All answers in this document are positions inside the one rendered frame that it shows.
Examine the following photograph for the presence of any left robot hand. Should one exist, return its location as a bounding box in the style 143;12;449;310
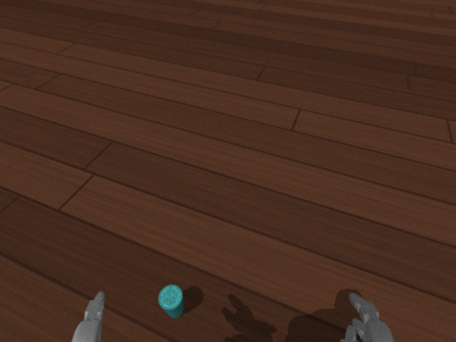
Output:
71;291;105;342

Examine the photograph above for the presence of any right robot hand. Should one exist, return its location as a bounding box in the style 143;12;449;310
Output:
341;293;395;342

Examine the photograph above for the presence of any cup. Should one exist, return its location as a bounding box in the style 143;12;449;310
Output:
158;285;184;318

